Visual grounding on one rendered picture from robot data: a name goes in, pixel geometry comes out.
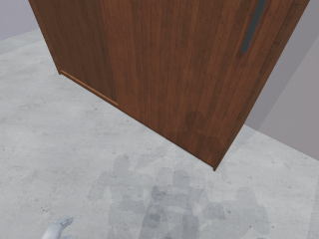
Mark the left robot hand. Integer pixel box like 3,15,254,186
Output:
41,216,74,239

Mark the handle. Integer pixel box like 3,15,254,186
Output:
240,0,267,53

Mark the wardrobe door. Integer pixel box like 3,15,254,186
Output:
100,0,294,166
34,0,118,103

